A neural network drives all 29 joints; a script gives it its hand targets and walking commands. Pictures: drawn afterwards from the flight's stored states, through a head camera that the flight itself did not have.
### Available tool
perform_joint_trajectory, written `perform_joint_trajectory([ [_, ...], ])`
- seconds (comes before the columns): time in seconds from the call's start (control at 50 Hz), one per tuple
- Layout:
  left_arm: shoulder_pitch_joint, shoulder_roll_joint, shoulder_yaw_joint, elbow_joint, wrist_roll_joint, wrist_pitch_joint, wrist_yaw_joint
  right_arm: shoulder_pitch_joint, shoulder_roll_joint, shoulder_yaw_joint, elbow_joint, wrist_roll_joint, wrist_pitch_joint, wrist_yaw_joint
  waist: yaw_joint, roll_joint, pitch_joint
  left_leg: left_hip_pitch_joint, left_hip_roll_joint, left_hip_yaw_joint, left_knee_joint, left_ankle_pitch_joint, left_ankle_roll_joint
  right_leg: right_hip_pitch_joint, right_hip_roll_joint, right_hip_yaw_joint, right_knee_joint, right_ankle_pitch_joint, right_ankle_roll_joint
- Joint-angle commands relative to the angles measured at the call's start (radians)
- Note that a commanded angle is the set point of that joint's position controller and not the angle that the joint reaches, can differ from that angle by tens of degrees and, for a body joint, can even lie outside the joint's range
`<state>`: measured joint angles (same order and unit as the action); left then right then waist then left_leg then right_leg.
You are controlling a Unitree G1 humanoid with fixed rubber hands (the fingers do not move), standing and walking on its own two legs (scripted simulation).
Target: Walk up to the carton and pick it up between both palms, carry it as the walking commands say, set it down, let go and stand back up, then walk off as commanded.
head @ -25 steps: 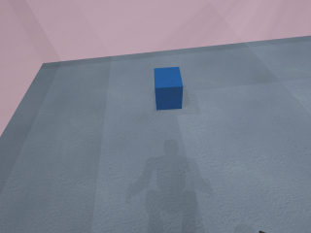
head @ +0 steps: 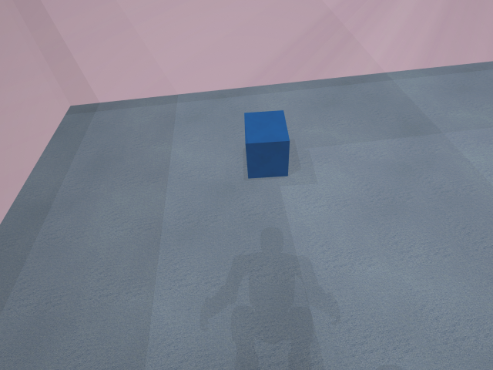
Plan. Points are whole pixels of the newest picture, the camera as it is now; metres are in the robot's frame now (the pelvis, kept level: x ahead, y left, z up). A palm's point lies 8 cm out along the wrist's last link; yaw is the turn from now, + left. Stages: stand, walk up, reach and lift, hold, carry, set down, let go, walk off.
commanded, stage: walk off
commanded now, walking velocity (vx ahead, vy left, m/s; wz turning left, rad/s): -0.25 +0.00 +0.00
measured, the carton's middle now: (265, 144) +1.45 +0.02 -0.65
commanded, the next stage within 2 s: none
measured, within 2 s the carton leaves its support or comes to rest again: neither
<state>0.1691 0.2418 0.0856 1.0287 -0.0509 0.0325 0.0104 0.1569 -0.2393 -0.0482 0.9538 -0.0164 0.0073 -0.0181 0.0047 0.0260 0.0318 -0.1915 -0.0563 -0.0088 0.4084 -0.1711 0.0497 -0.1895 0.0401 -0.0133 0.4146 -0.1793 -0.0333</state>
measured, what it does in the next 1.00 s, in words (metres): walks backwards: left foot, then right foot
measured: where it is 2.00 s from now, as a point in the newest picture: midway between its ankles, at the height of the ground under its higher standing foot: outside the picture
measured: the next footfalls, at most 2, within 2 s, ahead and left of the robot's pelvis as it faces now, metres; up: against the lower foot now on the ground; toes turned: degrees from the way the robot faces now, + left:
left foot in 0.48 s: -0.05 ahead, +0.11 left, +0.00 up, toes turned -1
right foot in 0.98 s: -0.17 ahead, -0.08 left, +0.00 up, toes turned -1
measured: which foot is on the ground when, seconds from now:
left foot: down 0.00-0.12, up 0.14-0.46, down 0.48-1.00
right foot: down 0.00-0.48, up 0.50-0.96, down 0.98-1.00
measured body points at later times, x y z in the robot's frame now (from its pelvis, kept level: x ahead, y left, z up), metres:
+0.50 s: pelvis -0.09 +0.03 -0.02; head -0.09 +0.03 +0.43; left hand +0.00 +0.30 -0.16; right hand -0.04 -0.23 -0.16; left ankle -0.09 +0.11 -0.75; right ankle +0.02 -0.09 -0.73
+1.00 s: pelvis -0.22 +0.01 -0.02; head -0.21 +0.00 +0.43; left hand -0.14 +0.28 -0.16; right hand -0.15 -0.25 -0.17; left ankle -0.09 +0.11 -0.74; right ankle -0.21 -0.08 -0.75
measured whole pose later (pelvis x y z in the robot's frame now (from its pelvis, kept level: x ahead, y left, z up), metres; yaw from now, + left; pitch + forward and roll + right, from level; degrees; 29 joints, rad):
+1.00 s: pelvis -0.22 +0.01 -0.02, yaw -1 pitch -3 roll +1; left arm 0.16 0.24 0.09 0.99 -0.05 0.10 0.03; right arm 0.19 -0.24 -0.05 0.95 -0.02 0.07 -0.04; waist 0.00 0.02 0.06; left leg -0.41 -0.03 0.02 0.57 -0.12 0.03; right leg -0.28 0.03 -0.02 0.66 -0.35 0.01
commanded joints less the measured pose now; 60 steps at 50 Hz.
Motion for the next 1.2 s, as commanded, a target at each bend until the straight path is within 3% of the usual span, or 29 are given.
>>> perform_joint_trajectory([
  [0.0, 0.041, 0.183, -0.003, -0.039, 0.065, 0.026, 0.018, 0.07, -0.208, -0.015, 0.018, 0.008, 0.017, -0.012, -0.021, -0.012, 0.026, -0.112, 0.236, -0.191, -0.088, 0.046, 0.029, -0.079, -0.149, 0.102, 0.008, 0.01, 0.008],
  [0.06, 0.071, 0.16, -0.012, -0.033, 0.073, 0.018, 0.029, 0.043, -0.2, -0.028, -0.014, 0.001, 0.025, -0.013, 0.016, -0.046, 0.076, -0.177, 0.204, -0.155, -0.052, -0.015, 0.02, -0.075, -0.182, 0.144, -0.013, 0.01, -0.009],
  [0.12, 0.002, 0.201, -0.005, -0.071, 0.084, 0.011, 0.035, 0.079, -0.152, -0.033, -0.009, 0.004, 0.04, -0.013, 0.004, -0.232, 0.026, -0.145, 0.049, 0.022, 0.471, -0.304, -0.034, -0.141, -0.439, 0.343, -0.188, 0.149, -0.184],
  [0.14, -0.046, 0.195, -0.006, -0.09, 0.082, 0.022, 0.035, 0.079, -0.168, -0.041, -0.016, -0.006, 0.049, -0.013, 0.002, -0.236, 0.052, -0.168, 0.022, -0.02, 0.64, -0.388, -0.042, -0.199, -0.44, 0.343, -0.199, 0.15, -0.216],
  [0.2, -0.093, 0.167, -0.01, -0.109, 0.082, 0.023, 0.039, 0.106, -0.122, -0.032, -0.012, -0.008, 0.053, -0.009, -0.02, -0.175, 0.096, -0.161, 0.052, -0.046, 0.748, -0.359, -0.043, -0.262, -0.333, 0.191, -0.157, 0.227, -0.177],
  [0.3, -0.074, 0.173, 0.001, -0.115, 0.09, 0.038, 0.044, 0.066, -0.112, -0.029, -0.043, 0.001, 0.051, -0.015, 0.007, -0.177, 0.047, -0.211, 0.048, -0.039, 0.556, -0.389, -0.067, -0.021, -0.333, 0.244, -0.121, 0.193, -0.172],
  [0.38, -0.052, 0.158, 0.007, -0.121, 0.091, 0.036, 0.035, 0.148, -0.103, -0.017, -0.017, 0.012, 0.054, -0.017, -0.006, -0.324, -0.009, -0.083, 0.133, -0.019, 0.264, -0.296, -0.05, -0.061, -0.342, 0.233, -0.105, 0.179, -0.128],
  [0.42, -0.104, 0.177, 0.017, -0.139, 0.086, 0.043, 0.027, 0.227, -0.1, -0.01, 0.006, 0.018, 0.052, -0.001, -0.045, -0.206, -0.046, 0.058, 0.113, 0.013, 0.057, -0.123, -0.026, -0.154, -0.295, 0.198, -0.089, -0.077, -0.061],
  [0.44, -0.041, 0.152, 0.014, -0.122, 0.086, 0.044, 0.017, 0.228, -0.109, -0.01, -0.003, 0.002, 0.047, -0.007, -0.037, -0.034, 0.026, -0.002, 0.181, -0.145, -0.119, -0.141, -0.021, -0.217, -0.206, 0.124, 0.053, -0.168, -0.014],
  [0.46, -0.011, 0.082, 0.007, -0.144, 0.082, 0.051, 0.031, 0.234, -0.199, -0.03, -0.016, -0.004, 0.046, -0.013, -0.044, 0.242, 0.076, -0.057, 0.474, -0.529, -0.255, -0.102, 0.013, -0.393, -0.03, -0.004, 0.308, -0.357, 0.065],
  [0.48, -0.073, 0.143, 0.025, -0.134, 0.102, 0.06, 0.031, 0.141, -0.265, -0.047, -0.056, -0.005, 0.043, -0.016, -0.029, 0.113, 0.115, -0.291, 0.491, -0.462, -0.226, 0.083, 0.084, -0.28, -0.014, 0.105, 0.556, -0.41, 0.058],
  [0.52, -0.095, 0.095, 0.007, -0.146, 0.09, 0.07, 0.023, 0.034, -0.238, -0.043, -0.09, -0.029, 0.035, -0.031, 0.003, 0.013, 0.147, -0.485, 0.445, -0.429, -0.229, -0.007, 0.138, -0.184, 0.02, 0.186, 0.869, -0.342, 0.048],
  [0.56, -0.024, 0.092, 0.008, -0.11, 0.076, 0.082, 0.024, -0.105, -0.201, -0.031, -0.12, -0.02, 0.031, -0.028, 0.075, 0.046, 0.167, -0.384, 0.309, -0.299, -0.197, -0.112, 0.069, -0.269, 0.01, 0.143, 0.909, -0.257, 0.057],
  [0.66, -0.022, 0.125, 0.02, -0.116, 0.075, 0.066, 0.032, 0.132, -0.192, -0.034, -0.061, 0.002, 0.039, -0.03, -0.026, 0.072, 0.061, -0.024, 0.313, -0.388, -0.163, -0.056, -0.034, -0.34, -0.022, 0.116, 0.808, -0.244, 0.108],
  [0.72, -0.078, 0.077, -0.005, -0.12, 0.058, 0.062, 0.043, 0.157, -0.177, -0.025, -0.037, -0.003, 0.031, -0.035, -0.053, 0.019, 0.007, 0.129, 0.351, -0.411, -0.085, 0.245, 0.1, -0.396, -0.033, 0.105, 0.692, -0.354, 0.11],
  [0.78, -0.05, 0.067, -0.006, -0.116, 0.053, 0.059, 0.042, 0.119, -0.178, -0.027, -0.02, -0.014, 0.03, -0.029, -0.017, 0.138, -0.036, 0.11, 0.347, -0.386, -0.085, 0.364, 0.142, -0.304, -0.051, 0.08, 0.557, -0.427, 0.098],
  [0.84, 0.009, 0.066, -0.004, -0.093, 0.049, 0.064, 0.032, 0.062, -0.191, -0.028, -0.042, -0.019, 0.038, -0.031, -0.017, 0.07, -0.086, 0.009, 0.356, -0.413, -0.143, 0.193, 0.155, -0.182, -0.032, 0.052, 0.502, -0.395, 0.086],
  [0.88, 0.049, 0.053, -0.009, -0.07, 0.039, 0.059, 0.03, -0.007, -0.199, -0.034, -0.065, -0.028, 0.045, -0.031, 0.008, 0.135, -0.089, -0.041, 0.359, -0.396, -0.143, 0.181, 0.15, -0.141, -0.042, 0.038, 0.407, -0.371, 0.075],
  [0.94, 0.176, 0.085, -0.001, -0.032, 0.044, 0.056, 0.028, 0.016, -0.2, -0.035, -0.055, -0.007, 0.062, -0.018, 0.03, 0.137, -0.054, -0.181, 0.308, -0.334, -0.16, -0.043, 0.074, 0.038, -0.03, -0.031, 0.089, -0.171, 0.036],
  [0.96, 0.162, 0.115, 0.003, -0.052, 0.058, 0.047, 0.027, 0.036, -0.182, -0.031, -0.069, -0.002, 0.064, -0.014, 0.035, 0.103, -0.034, -0.277, 0.257, -0.273, -0.099, -0.172, 0.005, 0.061, -0.099, 0.07, -0.012, -0.099, 0.018],
  [0.98, 0.158, 0.179, 0.015, -0.057, 0.074, 0.042, 0.021, 0.066, -0.14, -0.03, -0.049, 0.003, 0.069, -0.021, 0.033, -0.128, 0.036, -0.41, 0.15, -0.155, 0.08, -0.355, -0.055, 0.061, -0.226, 0.254, -0.143, -0.287, -0.009],
  [1.0, 0.107, 0.235, 0.017, -0.098, 0.079, 0.038, 0.017, 0.011, -0.15, -0.042, -0.078, -0.003, 0.071, -0.027, 0.063, -0.354, 0.09, -0.432, -0.052, 0.005, 0.458, -0.401, -0.086, -0.164, -0.487, 0.527, -0.35, -0.496, -0.097],
  [1.02, 0.023, 0.206, -0.003, -0.11, 0.091, 0.043, 0.024, -0.08, -0.205, -0.066, -0.09, -0.025, 0.079, -0.029, 0.045, -0.261, 0.183, -0.335, -0.028, -0.137, 0.697, -0.391, -0.065, -0.447, -0.494, 0.485, -0.365, -0.539, -0.095],
  [1.06, -0.167, 0.166, -0.006, -0.156, 0.104, 0.023, 0.033, 0.064, -0.144, -0.057, -0.044, -0.006, 0.092, -0.002, -0.079, -0.183, 0.167, -0.276, -0.037, -0.128, 0.873, -0.24, -0.045, -0.425, -0.346, 0.302, -0.303, -0.375, -0.027],
  [1.08, -0.173, 0.158, -0.01, -0.166, 0.099, 0.025, 0.039, 0.124, -0.136, -0.061, -0.009, -0.007, 0.09, 0.0, -0.084, -0.153, 0.14, -0.278, -0.047, -0.141, 0.903, -0.198, -0.057, -0.382, -0.285, 0.243, -0.255, -0.28, 0.025],
  [1.1, -0.156, 0.17, 0.001, -0.169, 0.097, 0.023, 0.035, 0.14, -0.125, -0.061, 0.0, -0.004, 0.088, -0.004, -0.067, -0.149, 0.086, -0.274, -0.036, -0.113, 0.932, -0.222, -0.07, -0.314, -0.277, 0.22, -0.216, -0.206, -0.034],
  [1.14, -0.089, 0.148, -0.003, -0.149, 0.087, 0.014, 0.03, 0.101, -0.151, -0.063, 0.002, -0.011, 0.074, -0.009, -0.019, -0.052, 0.069, -0.335, -0.033, -0.096, 0.932, -0.238, -0.082, -0.141, -0.267, 0.224, -0.184, -0.105, -0.038],
  [1.16, -0.063, 0.149, -0.002, -0.141, 0.085, 0.019, 0.028, 0.126, -0.162, -0.067, -0.008, -0.005, 0.081, -0.001, -0.021, -0.114, 0.045, -0.354, -0.031, -0.113, 0.894, -0.23, -0.1, -0.065, -0.272, 0.238, -0.186, -0.169, 0.026],
  [1.18, -0.088, 0.122, -0.01, -0.164, 0.081, 0.019, 0.028, 0.08, -0.104, -0.054, -0.041, -0.005, 0.079, -0.007, -0.015, -0.16, 0.042, -0.363, -0.005, -0.09, 0.88, -0.251, -0.111, -0.062, -0.267, 0.221, -0.186, -0.126, -0.037],
])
